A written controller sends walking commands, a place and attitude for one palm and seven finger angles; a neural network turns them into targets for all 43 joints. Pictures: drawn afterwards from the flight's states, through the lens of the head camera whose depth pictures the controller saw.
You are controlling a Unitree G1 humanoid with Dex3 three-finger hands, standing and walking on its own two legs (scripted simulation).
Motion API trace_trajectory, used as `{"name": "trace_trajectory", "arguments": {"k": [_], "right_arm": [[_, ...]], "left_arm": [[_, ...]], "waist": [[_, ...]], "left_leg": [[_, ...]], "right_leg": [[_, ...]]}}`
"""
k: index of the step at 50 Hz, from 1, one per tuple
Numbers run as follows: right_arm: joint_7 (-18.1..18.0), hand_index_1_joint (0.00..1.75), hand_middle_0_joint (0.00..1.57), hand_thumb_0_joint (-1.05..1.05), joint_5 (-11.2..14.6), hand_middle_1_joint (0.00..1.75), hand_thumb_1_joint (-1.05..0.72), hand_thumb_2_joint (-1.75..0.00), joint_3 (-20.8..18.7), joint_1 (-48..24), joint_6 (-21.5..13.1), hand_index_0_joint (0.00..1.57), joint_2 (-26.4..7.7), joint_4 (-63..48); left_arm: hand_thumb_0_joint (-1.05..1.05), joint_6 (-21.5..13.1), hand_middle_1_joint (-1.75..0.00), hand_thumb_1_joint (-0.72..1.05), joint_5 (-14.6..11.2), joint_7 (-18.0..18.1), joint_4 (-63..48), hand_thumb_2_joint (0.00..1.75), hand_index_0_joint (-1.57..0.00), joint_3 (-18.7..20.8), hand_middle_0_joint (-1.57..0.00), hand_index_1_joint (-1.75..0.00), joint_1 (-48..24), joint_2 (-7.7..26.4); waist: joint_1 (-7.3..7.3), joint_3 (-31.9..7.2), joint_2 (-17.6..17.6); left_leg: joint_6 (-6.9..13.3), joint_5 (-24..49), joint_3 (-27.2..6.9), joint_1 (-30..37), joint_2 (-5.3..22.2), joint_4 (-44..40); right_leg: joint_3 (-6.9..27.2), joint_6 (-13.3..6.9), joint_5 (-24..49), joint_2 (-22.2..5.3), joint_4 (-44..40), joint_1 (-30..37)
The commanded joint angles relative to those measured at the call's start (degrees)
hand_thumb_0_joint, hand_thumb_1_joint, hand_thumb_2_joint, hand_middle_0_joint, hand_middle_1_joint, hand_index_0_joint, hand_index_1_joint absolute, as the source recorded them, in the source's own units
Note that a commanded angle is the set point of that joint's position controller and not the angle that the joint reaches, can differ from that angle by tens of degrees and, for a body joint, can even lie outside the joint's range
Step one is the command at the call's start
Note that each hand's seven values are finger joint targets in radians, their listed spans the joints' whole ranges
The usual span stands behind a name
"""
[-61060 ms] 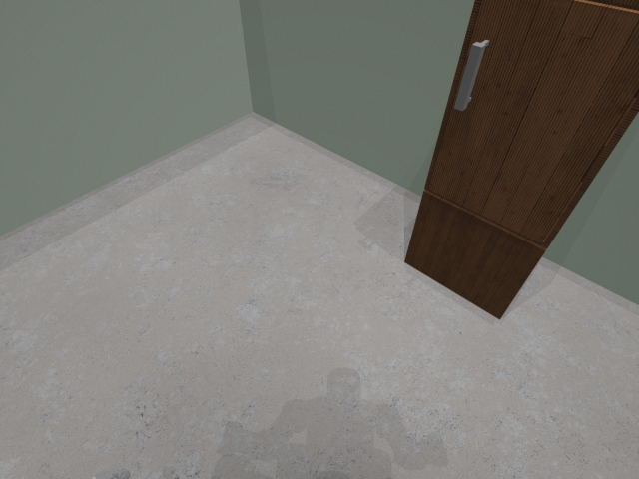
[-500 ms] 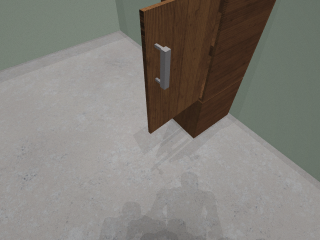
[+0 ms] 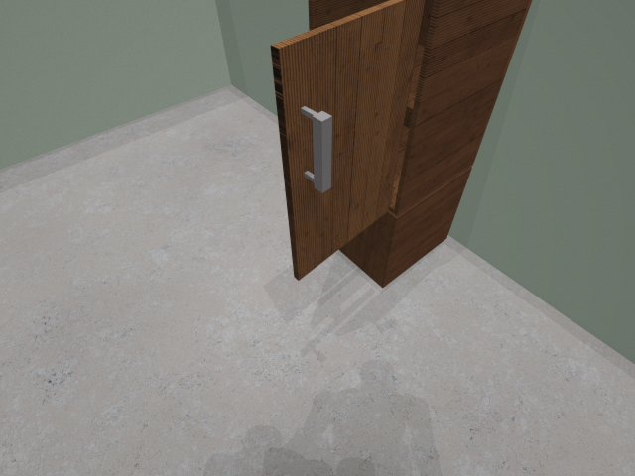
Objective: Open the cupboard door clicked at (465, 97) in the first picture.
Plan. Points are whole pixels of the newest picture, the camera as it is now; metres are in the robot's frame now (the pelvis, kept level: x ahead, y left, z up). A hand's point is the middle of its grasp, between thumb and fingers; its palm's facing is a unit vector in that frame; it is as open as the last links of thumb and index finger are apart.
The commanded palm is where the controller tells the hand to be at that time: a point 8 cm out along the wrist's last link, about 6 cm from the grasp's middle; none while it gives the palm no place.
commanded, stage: let the arm hang, fingers relaxed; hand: left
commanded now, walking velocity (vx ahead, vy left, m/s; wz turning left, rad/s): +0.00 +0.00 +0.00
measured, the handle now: (314, 150) +0.65 +0.04 +0.05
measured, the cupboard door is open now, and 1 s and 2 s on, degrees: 94 94 94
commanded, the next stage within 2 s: look to check the result in 0.12 s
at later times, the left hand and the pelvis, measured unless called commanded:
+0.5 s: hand out of the picture +0.03 +0.20 -0.17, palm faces +0.02 -0.96 -0.27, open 7.4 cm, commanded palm none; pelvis +0.01 -0.01 +0.00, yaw +0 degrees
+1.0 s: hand out of the picture +0.08 +0.21 -0.15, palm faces +0.00 -0.95 -0.32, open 7.4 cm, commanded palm none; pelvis +0.02 -0.02 +0.00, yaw +0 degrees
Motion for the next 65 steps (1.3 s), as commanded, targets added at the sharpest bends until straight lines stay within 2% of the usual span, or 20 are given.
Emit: {"name": "trace_trajectory", "arguments": {"k": [1,9,12,18,22,29,32,39,43,47,65], "right_arm": [[-0.45,0.3,0.2,0.0,0.17,0.3,-0.9,-0.9,-0.99,2.55,-0.68,0.2,-5.67,-1.42],[-0.58,0.3,0.2,0.0,0.33,0.3,-0.9,-0.9,-1.22,1.9,-1.04,0.2,-6.63,-1.38],[-0.54,0.3,0.2,0.0,0.43,0.3,-0.9,-0.9,-1.36,1.52,-0.91,0.2,-7.35,-1.53],[-0.44,0.3,0.2,0.0,0.39,0.3,-0.9,-0.9,-1.57,0.2,-0.96,0.2,-8.48,-1.63],[-0.35,0.3,0.2,0.0,0.43,0.3,-0.9,-0.9,-1.69,-0.75,-0.86,0.2,-9.81,-2.03],[-0.2,0.3,0.2,0.0,0.37,0.3,-0.9,-0.9,-1.77,-2.82,-1.03,0.2,-11.41,-2.11],[-0.16,0.3,0.2,0.0,0.46,0.3,-0.9,-0.9,-1.91,-3.83,-1.05,0.2,-12.45,-2.55],[-0.01,0.3,0.2,0.0,0.36,0.3,-0.9,-0.9,-1.74,-5.55,-1.15,0.2,-13.84,-2.58],[0.07,0.3,0.2,0.0,0.38,0.3,-0.9,-0.9,-1.81,-6.1,-1.18,0.2,-14.73,-2.7],[0.11,0.3,0.2,0.0,0.38,0.3,-0.9,-0.9,-1.86,-6.65,-1.15,0.2,-15.58,-2.93],[0.02,0.3,0.2,0.0,0.45,0.3,-0.9,-0.9,-1.68,-7.53,-1.25,0.2,-16.84,-2.94]], "left_arm": [[0.0,-0.82,-0.3,0.9,0.16,0.76,-1.32,0.9,-0.2,1.82,-0.2,-0.3,2.95,8.27],[0.0,-1.14,-0.3,0.9,0.2,0.77,-1.42,0.9,-0.2,2.1,-0.2,-0.3,2.35,8.98],[0.0,-1.16,-0.3,0.9,0.25,0.75,-1.4,0.9,-0.2,2.19,-0.2,-0.3,2.19,9.53],[0.0,-1.36,-0.3,0.9,0.27,0.64,-1.55,0.9,-0.2,2.27,-0.2,-0.3,1.2,10.75],[0.0,-1.54,-0.3,0.9,0.32,0.54,-1.77,0.9,-0.2,2.45,-0.2,-0.3,0.61,11.84],[0.0,-1.76,-0.3,0.9,0.3,0.39,-1.92,0.9,-0.2,2.49,-0.2,-0.3,-1.27,13.6],[0.0,-1.99,-0.3,0.9,0.33,0.36,-2.04,0.9,-0.2,2.67,-0.2,-0.3,-1.56,14.53],[0.0,-2.0,-0.3,0.9,0.26,0.23,-2.3,0.9,-0.2,2.58,-0.2,-0.3,-3.59,15.87],[0.0,-2.21,-0.3,0.9,0.28,0.22,-2.39,0.9,-0.2,2.68,-0.2,-0.3,-4.45,16.9],[0.0,-2.29,-0.3,0.9,0.28,0.21,-2.65,0.9,-0.2,2.74,-0.2,-0.3,-4.95,17.45],[0.0,-2.41,-0.3,0.9,0.13,0.25,-2.76,0.9,-0.2,2.53,-0.2,-0.3,-6.13,18.74]], "waist": [[0.3,1.28,-0.29],[0.22,0.12,-0.35],[0.28,1.56,-1.26],[0.05,0.1,-0.89],[0.04,0.2,-2.42],[-0.04,-0.63,-0.8],[0.11,-1.49,-1.94],[0.09,-1.23,-0.46],[0.01,-2.8,-1.71],[0.13,-2.44,-1.5],[0.03,-4.23,-2.14]], "left_leg": [[0.32,-0.51,-6.52,-1.84,6.12,-5.87],[0.4,2.83,-6.69,-0.64,6.48,-5.62],[0.49,1.92,-6.72,-0.77,6.38,-5.74],[0.53,2.23,-6.84,0.5,6.61,-5.76],[0.56,1.68,-6.85,0.86,6.56,-5.71],[0.37,2.98,-7.05,1.46,6.84,-6.06],[0.42,4.12,-6.95,2.52,6.98,-5.77],[0.12,5.02,-7.18,2.39,7.15,-6.53],[0.06,6.4,-7.12,3.42,7.29,-6.33],[0.05,6.06,-7.21,3.58,7.24,-6.5],[-0.18,8.83,-6.83,5.4,7.69,-6.77]], "right_leg": [[6.7,-1.49,-1.17,-5.41,-5.33,-0.77],[6.55,-1.54,1.64,-5.54,-5.16,0.43],[6.43,-1.6,0.45,-5.51,-5.78,-0.48],[6.83,-1.67,0.75,-5.78,-6.26,0.01],[7.05,-1.73,-0.08,-5.71,-6.99,-0.31],[7.47,-1.82,1.73,-6.14,-7.48,0.69],[7.39,-1.84,3.26,-6.26,-7.76,1.03],[7.51,-1.83,4.86,-6.57,-8.02,2.01],[7.43,-1.75,7.1,-6.78,-8.11,3.09],[7.77,-1.77,6.61,-6.68,-8.67,2.91],[7.94,-1.6,12.35,-6.83,-8.38,4.9]]}}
